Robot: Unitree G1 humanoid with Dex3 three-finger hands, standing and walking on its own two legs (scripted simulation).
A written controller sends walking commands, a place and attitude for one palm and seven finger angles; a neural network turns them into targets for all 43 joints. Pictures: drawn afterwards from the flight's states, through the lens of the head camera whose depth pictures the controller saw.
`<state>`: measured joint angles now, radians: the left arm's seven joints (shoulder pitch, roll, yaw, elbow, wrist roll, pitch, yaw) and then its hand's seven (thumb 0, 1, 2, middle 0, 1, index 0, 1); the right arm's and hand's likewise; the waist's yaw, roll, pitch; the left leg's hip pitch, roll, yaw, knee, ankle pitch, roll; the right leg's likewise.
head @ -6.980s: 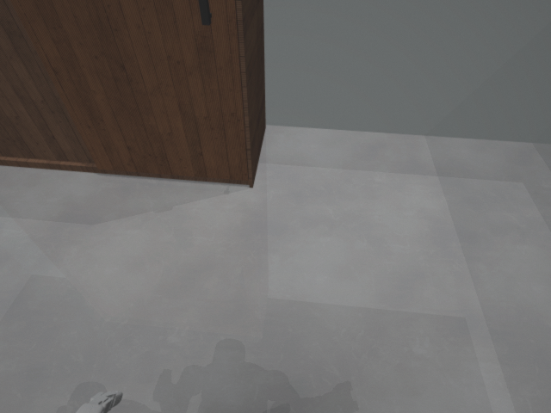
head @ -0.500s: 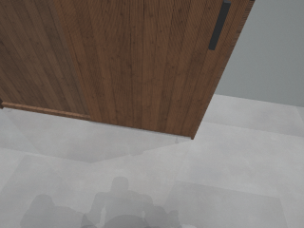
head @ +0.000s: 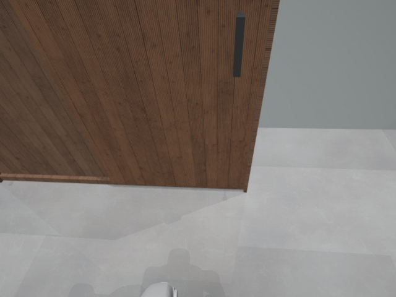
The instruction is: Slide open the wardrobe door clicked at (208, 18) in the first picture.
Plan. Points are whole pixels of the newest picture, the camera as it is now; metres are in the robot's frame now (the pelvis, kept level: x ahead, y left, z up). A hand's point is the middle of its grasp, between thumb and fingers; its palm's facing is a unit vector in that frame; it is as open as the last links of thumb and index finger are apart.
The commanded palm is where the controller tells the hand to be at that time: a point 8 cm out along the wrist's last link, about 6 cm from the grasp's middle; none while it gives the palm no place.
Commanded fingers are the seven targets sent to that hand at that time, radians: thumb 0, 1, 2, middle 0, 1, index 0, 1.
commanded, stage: take the last steps up to it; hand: right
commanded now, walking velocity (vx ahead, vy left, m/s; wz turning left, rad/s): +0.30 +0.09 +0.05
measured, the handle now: (238, 44) +0.81 -0.09 +0.13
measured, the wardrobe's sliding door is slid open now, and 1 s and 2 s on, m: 0.00 0.00 0.00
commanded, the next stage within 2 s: come to a stop and stand still in 0.76 s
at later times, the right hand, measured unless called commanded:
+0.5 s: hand (248, 264) +0.24 -0.10 -0.17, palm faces +0.06 +0.97 -0.22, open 7.1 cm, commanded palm none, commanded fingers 0.00 -0.90 -0.90 0.20 0.30 0.20 0.30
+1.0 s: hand (248, 253) +0.28 -0.10 -0.19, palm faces +0.09 +0.98 -0.17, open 7.4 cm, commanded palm none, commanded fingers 0.00 -0.90 -0.90 0.20 0.30 0.20 0.30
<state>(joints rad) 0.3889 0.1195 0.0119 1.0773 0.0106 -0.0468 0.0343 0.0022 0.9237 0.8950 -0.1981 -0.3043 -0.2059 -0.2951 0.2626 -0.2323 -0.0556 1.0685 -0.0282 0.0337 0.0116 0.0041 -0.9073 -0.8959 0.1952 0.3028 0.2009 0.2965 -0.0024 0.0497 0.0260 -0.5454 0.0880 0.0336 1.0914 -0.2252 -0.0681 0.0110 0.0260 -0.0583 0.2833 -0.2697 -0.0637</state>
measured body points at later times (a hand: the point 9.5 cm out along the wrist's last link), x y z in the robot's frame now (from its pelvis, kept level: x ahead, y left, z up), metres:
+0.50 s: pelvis +0.16 +0.09 -0.01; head +0.17 +0.10 +0.44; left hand +0.14 +0.32 -0.17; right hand +0.24 -0.15 -0.15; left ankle +0.20 +0.18 -0.75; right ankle +0.15 -0.04 -0.67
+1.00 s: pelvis +0.28 +0.07 -0.01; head +0.28 +0.06 +0.44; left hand +0.35 +0.30 -0.16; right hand +0.27 -0.15 -0.17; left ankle +0.32 +0.20 -0.72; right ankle +0.32 -0.05 -0.75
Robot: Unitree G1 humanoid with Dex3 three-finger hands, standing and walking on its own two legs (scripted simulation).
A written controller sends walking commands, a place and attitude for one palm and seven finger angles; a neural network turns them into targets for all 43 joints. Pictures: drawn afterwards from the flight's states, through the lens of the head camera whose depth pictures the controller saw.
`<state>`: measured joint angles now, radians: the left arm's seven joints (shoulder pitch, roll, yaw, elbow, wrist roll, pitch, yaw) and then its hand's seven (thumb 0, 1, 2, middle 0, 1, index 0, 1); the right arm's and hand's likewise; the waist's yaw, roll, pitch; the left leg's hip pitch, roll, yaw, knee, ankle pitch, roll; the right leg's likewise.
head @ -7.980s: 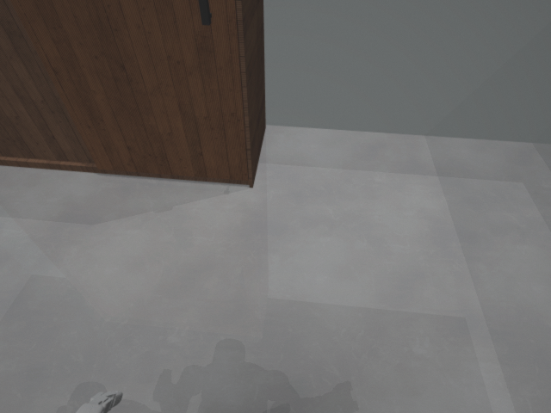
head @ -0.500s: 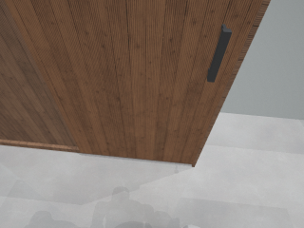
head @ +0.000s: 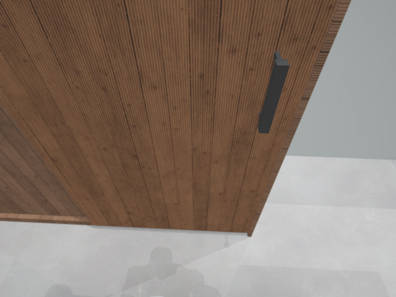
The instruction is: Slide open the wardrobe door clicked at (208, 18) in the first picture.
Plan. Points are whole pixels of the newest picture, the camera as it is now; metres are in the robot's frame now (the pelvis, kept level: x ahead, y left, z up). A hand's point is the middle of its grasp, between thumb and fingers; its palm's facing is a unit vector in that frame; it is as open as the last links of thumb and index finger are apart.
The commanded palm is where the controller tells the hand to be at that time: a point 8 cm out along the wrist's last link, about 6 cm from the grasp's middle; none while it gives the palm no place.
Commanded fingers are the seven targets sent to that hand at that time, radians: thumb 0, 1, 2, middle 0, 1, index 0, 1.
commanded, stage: come to a stop and stand still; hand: right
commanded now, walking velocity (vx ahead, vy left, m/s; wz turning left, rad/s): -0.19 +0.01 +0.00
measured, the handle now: (270, 94) +0.53 -0.14 +0.14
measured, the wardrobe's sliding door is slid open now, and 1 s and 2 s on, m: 0.00 0.00 0.00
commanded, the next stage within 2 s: look again from close up in 1.36 s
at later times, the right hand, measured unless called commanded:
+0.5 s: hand out of the picture +0.02 -0.19 -0.18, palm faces +0.08 +0.98 -0.21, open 7.3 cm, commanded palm none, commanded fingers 0.00 -0.90 -0.90 0.20 0.30 0.20 0.30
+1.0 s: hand out of the picture -0.09 -0.16 -0.18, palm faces +0.03 +0.99 -0.16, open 7.4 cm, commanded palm none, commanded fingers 0.00 -0.90 -0.90 0.20 0.30 0.20 0.30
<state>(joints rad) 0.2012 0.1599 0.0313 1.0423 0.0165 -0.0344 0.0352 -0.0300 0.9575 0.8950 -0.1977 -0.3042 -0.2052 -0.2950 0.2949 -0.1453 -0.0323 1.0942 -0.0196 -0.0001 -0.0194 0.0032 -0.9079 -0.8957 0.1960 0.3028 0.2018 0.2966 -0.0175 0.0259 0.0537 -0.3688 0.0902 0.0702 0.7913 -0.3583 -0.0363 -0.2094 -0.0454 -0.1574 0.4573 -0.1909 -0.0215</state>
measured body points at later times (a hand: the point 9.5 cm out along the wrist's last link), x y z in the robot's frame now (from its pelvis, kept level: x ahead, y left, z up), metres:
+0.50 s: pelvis -0.03 +0.00 +0.00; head -0.03 -0.01 +0.44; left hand -0.03 +0.23 -0.16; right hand +0.02 -0.24 -0.16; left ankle +0.05 +0.13 -0.73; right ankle -0.04 -0.11 -0.74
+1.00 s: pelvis -0.08 +0.00 +0.00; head -0.08 +0.00 +0.45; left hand -0.09 +0.22 -0.16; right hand -0.09 -0.21 -0.16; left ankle -0.06 +0.12 -0.74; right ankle -0.04 -0.11 -0.74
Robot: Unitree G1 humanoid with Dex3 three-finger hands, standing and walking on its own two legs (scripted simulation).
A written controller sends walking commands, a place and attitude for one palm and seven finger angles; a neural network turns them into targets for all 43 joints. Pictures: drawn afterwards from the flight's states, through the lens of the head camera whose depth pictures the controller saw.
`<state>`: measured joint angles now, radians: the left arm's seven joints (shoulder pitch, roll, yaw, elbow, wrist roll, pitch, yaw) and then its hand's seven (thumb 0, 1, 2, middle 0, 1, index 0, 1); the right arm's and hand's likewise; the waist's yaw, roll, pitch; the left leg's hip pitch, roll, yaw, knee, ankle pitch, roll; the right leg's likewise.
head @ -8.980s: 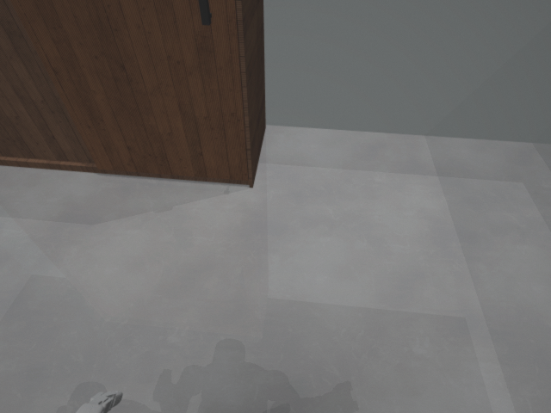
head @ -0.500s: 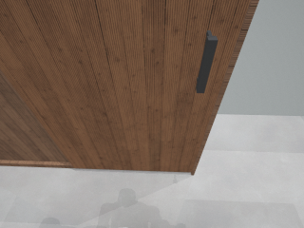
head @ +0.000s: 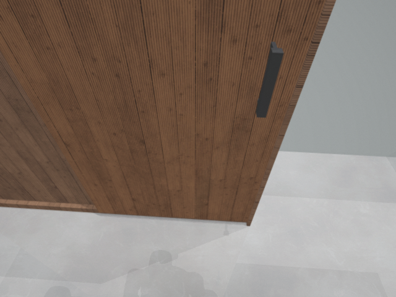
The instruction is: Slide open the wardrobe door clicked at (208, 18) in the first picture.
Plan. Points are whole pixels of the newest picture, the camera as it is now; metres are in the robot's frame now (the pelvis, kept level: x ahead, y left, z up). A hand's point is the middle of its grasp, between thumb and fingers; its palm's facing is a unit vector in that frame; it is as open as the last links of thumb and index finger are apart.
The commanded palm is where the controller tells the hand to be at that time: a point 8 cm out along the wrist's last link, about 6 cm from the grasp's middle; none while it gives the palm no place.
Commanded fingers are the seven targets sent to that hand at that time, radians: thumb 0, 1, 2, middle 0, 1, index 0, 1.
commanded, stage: come to a stop and stand still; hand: right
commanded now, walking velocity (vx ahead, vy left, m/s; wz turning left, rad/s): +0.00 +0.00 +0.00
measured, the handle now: (266, 81) +0.61 -0.14 +0.14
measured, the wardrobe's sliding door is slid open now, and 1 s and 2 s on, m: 0.00 0.00 0.00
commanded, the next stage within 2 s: look again from close up in 0.36 s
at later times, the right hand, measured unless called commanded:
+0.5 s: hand out of the picture -0.01 -0.18 -0.19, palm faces +0.04 +0.98 -0.18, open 7.4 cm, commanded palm none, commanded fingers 0.00 -0.90 -0.90 0.20 0.30 0.20 0.30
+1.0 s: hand out of the picture -0.01 -0.20 -0.18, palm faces +0.05 +0.98 -0.20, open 7.4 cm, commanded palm none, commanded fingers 0.00 -0.90 -0.90 0.20 0.30 0.20 0.30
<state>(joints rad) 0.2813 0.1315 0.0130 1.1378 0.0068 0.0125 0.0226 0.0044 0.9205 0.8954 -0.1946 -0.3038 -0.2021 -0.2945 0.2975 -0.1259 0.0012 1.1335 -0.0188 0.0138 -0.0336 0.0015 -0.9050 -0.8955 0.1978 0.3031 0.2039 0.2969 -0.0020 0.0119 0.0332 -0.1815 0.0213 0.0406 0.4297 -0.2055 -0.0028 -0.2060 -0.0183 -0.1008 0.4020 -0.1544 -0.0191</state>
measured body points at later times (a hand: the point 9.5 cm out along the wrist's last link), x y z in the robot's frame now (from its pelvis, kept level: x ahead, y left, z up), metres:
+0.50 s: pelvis +0.00 -0.02 -0.01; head -0.01 -0.02 +0.44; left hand +0.00 +0.20 -0.17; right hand -0.01 -0.23 -0.17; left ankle +0.02 +0.12 -0.74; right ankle +0.04 -0.11 -0.74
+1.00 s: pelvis -0.01 -0.02 -0.01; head -0.01 -0.03 +0.44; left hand +0.04 +0.22 -0.15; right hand -0.01 -0.25 -0.16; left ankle +0.02 +0.12 -0.74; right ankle +0.04 -0.11 -0.74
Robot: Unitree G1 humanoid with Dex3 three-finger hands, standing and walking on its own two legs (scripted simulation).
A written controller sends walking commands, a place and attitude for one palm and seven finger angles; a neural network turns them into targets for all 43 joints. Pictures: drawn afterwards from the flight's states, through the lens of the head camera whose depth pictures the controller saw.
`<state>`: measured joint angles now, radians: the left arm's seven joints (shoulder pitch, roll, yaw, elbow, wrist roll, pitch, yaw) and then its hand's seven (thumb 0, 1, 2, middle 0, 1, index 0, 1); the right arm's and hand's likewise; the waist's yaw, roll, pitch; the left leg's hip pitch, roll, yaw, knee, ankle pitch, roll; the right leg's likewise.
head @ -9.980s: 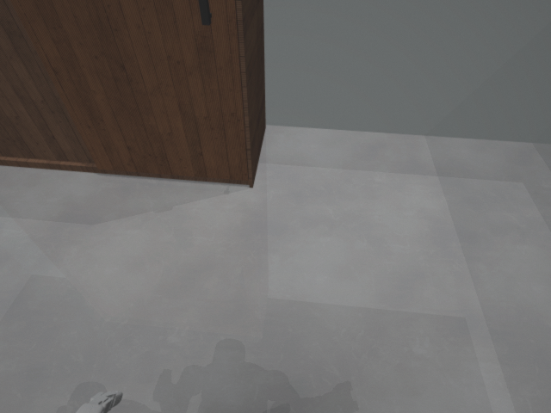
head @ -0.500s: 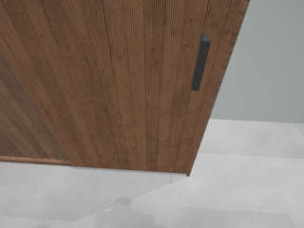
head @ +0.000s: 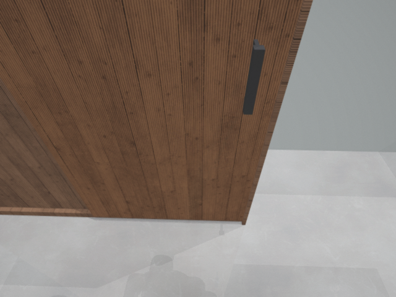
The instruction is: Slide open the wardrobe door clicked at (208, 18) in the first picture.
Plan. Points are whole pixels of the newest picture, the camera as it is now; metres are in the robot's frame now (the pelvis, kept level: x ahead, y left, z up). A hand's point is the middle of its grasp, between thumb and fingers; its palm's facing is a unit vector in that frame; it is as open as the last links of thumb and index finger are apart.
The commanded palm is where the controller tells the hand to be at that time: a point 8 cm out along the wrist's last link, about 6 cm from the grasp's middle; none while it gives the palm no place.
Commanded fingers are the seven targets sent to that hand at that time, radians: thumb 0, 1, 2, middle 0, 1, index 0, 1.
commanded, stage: look again from close up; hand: right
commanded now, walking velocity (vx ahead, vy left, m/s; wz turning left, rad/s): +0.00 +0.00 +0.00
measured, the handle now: (251, 78) +0.62 -0.11 +0.15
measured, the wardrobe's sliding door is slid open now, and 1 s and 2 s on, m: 0.00 0.00 0.00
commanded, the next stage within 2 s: none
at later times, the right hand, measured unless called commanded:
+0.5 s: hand out of the picture -0.01 -0.15 -0.18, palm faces +0.03 +0.99 -0.16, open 7.4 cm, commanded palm none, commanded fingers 0.00 -0.90 -0.90 0.20 0.30 0.20 0.30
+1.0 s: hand out of the picture -0.02 -0.15 -0.18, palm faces +0.05 +0.99 -0.15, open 7.4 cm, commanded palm none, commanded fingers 0.00 -0.90 -0.90 0.20 0.30 0.20 0.30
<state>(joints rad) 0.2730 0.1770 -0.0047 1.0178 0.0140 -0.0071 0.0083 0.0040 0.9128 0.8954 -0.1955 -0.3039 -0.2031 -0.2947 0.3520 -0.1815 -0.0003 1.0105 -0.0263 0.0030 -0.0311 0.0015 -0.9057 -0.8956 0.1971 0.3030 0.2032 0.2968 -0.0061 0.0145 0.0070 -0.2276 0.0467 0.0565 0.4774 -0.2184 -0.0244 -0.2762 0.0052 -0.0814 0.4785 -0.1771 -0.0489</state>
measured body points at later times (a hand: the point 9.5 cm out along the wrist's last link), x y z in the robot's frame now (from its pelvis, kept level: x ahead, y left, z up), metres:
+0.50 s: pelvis +0.00 +0.01 +0.00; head -0.01 +0.00 +0.45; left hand +0.00 +0.23 -0.15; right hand -0.01 -0.21 -0.16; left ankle +0.02 +0.14 -0.74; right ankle +0.05 -0.09 -0.74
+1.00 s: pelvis +0.00 +0.01 +0.00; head +0.00 +0.00 +0.45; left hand +0.00 +0.23 -0.15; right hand -0.02 -0.20 -0.16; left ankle +0.02 +0.14 -0.74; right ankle +0.05 -0.09 -0.74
